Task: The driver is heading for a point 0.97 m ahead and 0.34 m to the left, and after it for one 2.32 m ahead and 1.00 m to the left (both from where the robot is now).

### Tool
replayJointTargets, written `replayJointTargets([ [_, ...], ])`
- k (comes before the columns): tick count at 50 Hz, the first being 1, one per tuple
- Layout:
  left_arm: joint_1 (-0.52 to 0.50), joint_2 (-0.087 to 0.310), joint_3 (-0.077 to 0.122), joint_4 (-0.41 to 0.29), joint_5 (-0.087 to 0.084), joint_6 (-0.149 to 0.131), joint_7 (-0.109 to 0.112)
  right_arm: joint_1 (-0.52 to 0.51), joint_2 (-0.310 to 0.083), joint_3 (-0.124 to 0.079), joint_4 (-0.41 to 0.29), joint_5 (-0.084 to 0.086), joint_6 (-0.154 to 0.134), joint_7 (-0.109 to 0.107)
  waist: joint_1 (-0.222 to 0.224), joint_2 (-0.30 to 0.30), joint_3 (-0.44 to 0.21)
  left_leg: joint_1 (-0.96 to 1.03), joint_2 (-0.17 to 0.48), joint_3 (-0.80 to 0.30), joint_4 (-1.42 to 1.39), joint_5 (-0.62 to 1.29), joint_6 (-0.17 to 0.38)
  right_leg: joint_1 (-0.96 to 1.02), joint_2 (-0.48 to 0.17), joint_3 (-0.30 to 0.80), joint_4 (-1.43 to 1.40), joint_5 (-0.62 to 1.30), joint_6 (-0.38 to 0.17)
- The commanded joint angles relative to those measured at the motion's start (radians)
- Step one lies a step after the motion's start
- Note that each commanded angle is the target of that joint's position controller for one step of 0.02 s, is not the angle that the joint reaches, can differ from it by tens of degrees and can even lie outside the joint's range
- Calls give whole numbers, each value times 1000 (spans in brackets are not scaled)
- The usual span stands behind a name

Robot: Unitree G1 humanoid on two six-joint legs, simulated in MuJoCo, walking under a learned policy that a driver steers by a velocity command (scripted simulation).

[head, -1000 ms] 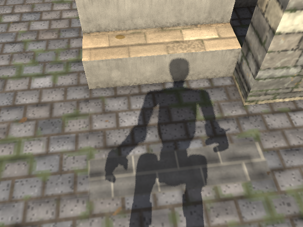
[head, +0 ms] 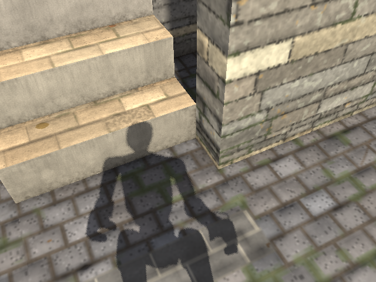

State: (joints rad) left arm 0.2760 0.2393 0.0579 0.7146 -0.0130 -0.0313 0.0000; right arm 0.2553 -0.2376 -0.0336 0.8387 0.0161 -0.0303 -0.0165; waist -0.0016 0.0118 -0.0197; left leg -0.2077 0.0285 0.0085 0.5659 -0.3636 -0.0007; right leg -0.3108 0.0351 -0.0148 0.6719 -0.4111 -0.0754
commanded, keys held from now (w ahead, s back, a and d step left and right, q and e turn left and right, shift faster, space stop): w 0.02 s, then no key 0.62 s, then w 0.36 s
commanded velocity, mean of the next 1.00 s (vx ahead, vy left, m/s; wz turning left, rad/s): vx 0.16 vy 0.00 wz -0.01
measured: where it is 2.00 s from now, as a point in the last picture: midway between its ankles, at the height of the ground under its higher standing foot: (189, 259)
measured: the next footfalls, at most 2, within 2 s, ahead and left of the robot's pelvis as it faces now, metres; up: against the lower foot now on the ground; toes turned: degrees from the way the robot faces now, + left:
left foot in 0.40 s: +0.18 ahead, +0.11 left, +0.00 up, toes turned +0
left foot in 1.22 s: +0.43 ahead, +0.14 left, +0.00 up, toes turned +2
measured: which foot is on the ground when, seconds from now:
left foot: down 0.00-0.06, up 0.08-0.38, down 0.40-0.86, up 0.88-1.00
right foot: down 0.00-1.00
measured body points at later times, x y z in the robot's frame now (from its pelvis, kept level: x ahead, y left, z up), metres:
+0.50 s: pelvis +0.10 +0.00 +0.00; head +0.11 +0.01 +0.45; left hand +0.17 +0.26 -0.13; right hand +0.27 -0.24 -0.10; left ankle +0.14 +0.11 -0.73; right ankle +0.01 -0.10 -0.73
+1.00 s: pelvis +0.15 +0.00 +0.00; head +0.17 -0.01 +0.45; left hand +0.11 +0.26 -0.13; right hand +0.30 -0.25 -0.12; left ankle +0.19 +0.11 -0.68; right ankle +0.02 -0.10 -0.73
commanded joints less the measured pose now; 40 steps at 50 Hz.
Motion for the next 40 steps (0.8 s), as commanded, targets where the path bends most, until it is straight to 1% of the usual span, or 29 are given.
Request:
replayJointTargets([
  [1,-1,50,23,-55,-7,-50,-12,-100,-178,-43,-78,20,-15,5,48,133,121,-159,214,-271,-313,-249,172,70,-12,-32,-147,43,-34],
  [2,45,65,34,-29,4,-49,-11,-116,-147,-34,-83,13,-16,8,65,105,95,-194,154,-195,-226,-101,136,178,-6,-13,-178,137,-26],
  [3,99,117,48,-23,14,-49,-5,-133,-97,-19,-99,5,-22,8,72,-14,53,-226,65,-82,-33,51,76,243,-103,152,-261,154,-54],
  [4,160,213,72,-21,15,-47,-5,-142,-79,-12,-133,-7,-37,3,67,-262,22,-363,-57,50,237,22,2,344,-271,437,-365,263,-148],
  [5,194,192,62,-23,25,-52,-7,-159,-120,-22,-140,-10,-44,0,89,-292,13,-476,-59,-28,437,-216,-16,385,-391,609,-406,524,-253],
  [6,168,154,45,-27,27,-59,-4,-112,-141,-33,-122,1,-41,4,50,-189,7,-506,-21,-72,569,-248,-11,401,-407,537,-354,715,-264],
  [7,138,145,42,-34,24,-61,-3,-87,-129,-31,-100,3,-34,8,32,-111,-25,-506,-1,-75,602,-206,0,411,-371,434,-329,802,-230],
  [8,101,146,41,-36,13,-58,-1,-90,-112,-29,-93,1,-27,12,19,-57,-20,-514,24,-70,552,-140,7,403,-339,354,-334,820,-189],
  [9,70,121,30,-38,7,-52,5,-111,-97,-28,-90,-2,-20,14,14,-51,-14,-480,46,-69,474,-68,6,379,-300,286,-351,835,-152],
  [11,57,90,16,-24,16,-38,16,-113,-50,-16,-77,-5,-9,24,2,-91,-24,-355,29,-31,331,42,-17,312,-230,172,-362,901,-121],
  [13,45,117,21,-16,20,-27,26,-134,-37,-9,-78,-8,-6,26,2,-115,-34,-248,6,-2,184,106,-30,266,-194,101,-352,947,-112],
  [15,58,150,29,0,19,-15,29,-167,-58,-13,-87,-7,-1,22,17,-133,-42,-186,-15,19,105,153,-33,246,-207,101,-342,962,-119],
  [17,47,145,27,14,12,-9,28,-182,-78,-18,-91,-5,3,19,16,-140,-33,-145,-17,16,40,195,-17,229,-224,118,-332,903,-119],
  [19,19,126,21,27,-1,-8,27,-166,-86,-23,-83,-17,0,17,-14,-113,-23,-49,-23,20,-110,335,20,196,-205,120,-297,775,-85],
  [20,44,116,19,41,4,-13,24,-148,-113,-31,-76,-30,-3,12,-17,-79,-34,29,0,-16,-154,481,41,176,-174,115,-271,685,-51],
  [21,75,99,14,44,28,-22,23,-124,-174,-46,-75,-36,-4,3,2,-5,-77,138,83,-93,-107,768,71,131,-114,80,-219,522,-4],
  [22,172,63,8,70,36,-22,25,-123,-167,-44,-63,-35,0,-1,50,84,-135,244,143,-145,-45,826,158,56,-72,60,-210,311,44],
  [23,138,63,3,77,38,-15,31,-144,-111,-34,-63,-18,6,2,24,98,-115,213,157,-181,-56,749,192,45,-61,46,-203,196,76],
  [24,93,69,5,68,31,-3,35,-168,-86,-27,-59,-13,10,6,21,99,-84,170,148,-193,-73,648,190,39,-59,45,-207,171,89],
  [26,68,88,12,73,26,21,43,-212,-86,-26,-63,-17,5,16,24,69,-45,84,115,-170,-77,573,161,71,-56,47,-222,211,83],
  [28,77,95,16,88,27,38,45,-217,-96,-29,-48,-17,-6,25,28,51,-45,47,84,-130,-65,579,134,126,-59,49,-233,258,71],
  [32,64,87,17,118,23,46,45,-209,-94,-29,-6,-14,-12,25,19,21,-58,56,64,-103,-41,609,124,164,-68,52,-233,326,66],
  [33,77,80,18,132,21,46,44,-189,-95,-31,13,-12,-9,23,20,22,-76,68,54,-96,-45,498,126,168,-57,38,-234,245,62],
  [34,74,78,19,138,16,47,42,-175,-113,-39,26,-2,-3,19,16,27,-58,62,46,-101,-52,308,134,135,-38,20,-218,117,51],
  [35,63,73,20,137,13,45,41,-158,-129,-46,36,6,3,14,9,31,-25,44,54,-132,-77,67,148,82,-28,12,-197,-16,35],
  [36,45,63,17,131,10,38,39,-141,-136,-49,40,8,5,8,-3,38,21,16,82,-193,-127,-149,166,20,-28,15,-172,-99,22],
  [37,30,47,13,123,4,25,38,-119,-146,-52,45,8,0,5,-11,67,60,-3,129,-283,-192,-293,193,-29,-26,10,-133,-123,14],
  [39,30,35,10,123,-6,-7,32,-87,-157,-55,54,2,-14,2,-7,139,84,-10,221,-466,-300,-381,251,-58,-23,11,-73,-77,-9],
  [40,43,43,14,133,-5,-18,28,-99,-156,-55,48,-1,-20,2,6,138,74,-40,229,-484,-312,-351,253,-9,-30,21,-93,-59,-29],
])
Velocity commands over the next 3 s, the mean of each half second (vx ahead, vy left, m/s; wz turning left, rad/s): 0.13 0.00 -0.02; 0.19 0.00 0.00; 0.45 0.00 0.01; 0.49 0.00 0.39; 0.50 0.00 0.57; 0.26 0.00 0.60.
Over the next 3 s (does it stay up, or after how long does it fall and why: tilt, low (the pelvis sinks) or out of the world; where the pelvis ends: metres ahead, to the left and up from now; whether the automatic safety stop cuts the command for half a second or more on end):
stays up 0.78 0.22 0.00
